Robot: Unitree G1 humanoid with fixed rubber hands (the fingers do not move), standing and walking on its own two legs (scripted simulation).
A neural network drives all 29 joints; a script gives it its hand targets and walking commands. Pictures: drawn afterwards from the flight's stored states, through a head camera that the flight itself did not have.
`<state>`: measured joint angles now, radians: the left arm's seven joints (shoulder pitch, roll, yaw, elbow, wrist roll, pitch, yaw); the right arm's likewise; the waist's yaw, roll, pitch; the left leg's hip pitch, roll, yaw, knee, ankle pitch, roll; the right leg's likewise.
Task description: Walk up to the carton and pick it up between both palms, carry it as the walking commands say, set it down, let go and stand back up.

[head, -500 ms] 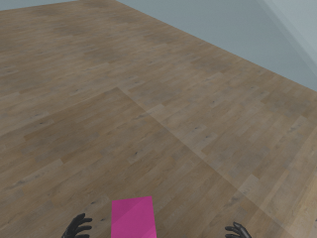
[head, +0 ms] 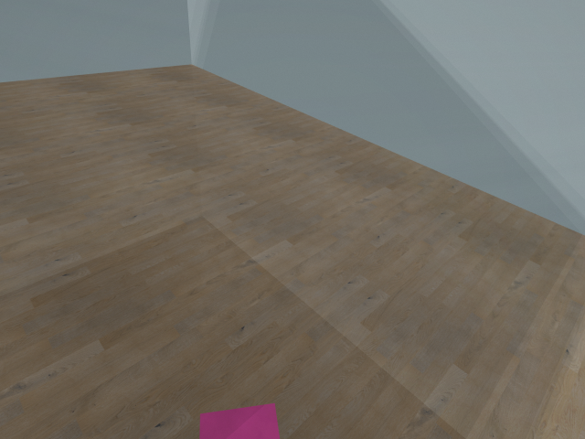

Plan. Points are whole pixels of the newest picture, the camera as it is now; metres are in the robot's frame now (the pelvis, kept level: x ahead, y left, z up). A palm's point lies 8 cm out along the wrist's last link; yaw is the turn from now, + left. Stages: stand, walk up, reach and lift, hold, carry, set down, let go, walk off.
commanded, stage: stand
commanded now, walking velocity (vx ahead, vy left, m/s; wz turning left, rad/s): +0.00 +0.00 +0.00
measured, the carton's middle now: out of the picture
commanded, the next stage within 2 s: none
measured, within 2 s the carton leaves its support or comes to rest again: neither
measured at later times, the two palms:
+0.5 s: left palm out of the picture -0.02 +0.28 -0.13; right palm out of the picture +0.00 -0.28 -0.11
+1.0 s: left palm out of the picture -0.02 +0.27 -0.13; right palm out of the picture +0.01 -0.29 -0.11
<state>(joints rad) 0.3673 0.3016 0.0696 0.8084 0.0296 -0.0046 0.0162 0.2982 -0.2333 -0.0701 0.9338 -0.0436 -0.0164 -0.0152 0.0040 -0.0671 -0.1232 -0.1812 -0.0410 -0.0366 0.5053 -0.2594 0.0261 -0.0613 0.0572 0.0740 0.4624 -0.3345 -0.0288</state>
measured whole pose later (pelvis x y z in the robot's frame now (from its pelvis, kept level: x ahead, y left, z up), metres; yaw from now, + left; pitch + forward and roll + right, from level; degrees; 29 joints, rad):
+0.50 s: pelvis -0.04 +0.00 +0.00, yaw +1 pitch -4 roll +0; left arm 0.36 0.31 0.04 0.94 0.02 -0.03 0.01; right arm 0.26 -0.26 -0.05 1.07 -0.03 -0.02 0.00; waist 0.00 -0.04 -0.06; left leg -0.23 -0.05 -0.07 0.46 -0.16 0.02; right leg -0.12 0.05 0.05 0.46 -0.27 -0.02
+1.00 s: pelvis -0.05 -0.01 +0.00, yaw +3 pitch -4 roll -1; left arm 0.26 0.31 0.03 1.03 0.01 -0.03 0.01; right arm 0.20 -0.28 -0.01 1.11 -0.02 -0.01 0.00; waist -0.01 -0.03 0.00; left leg -0.23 -0.04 -0.10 0.44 -0.14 0.00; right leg -0.10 0.07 0.03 0.42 -0.24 -0.04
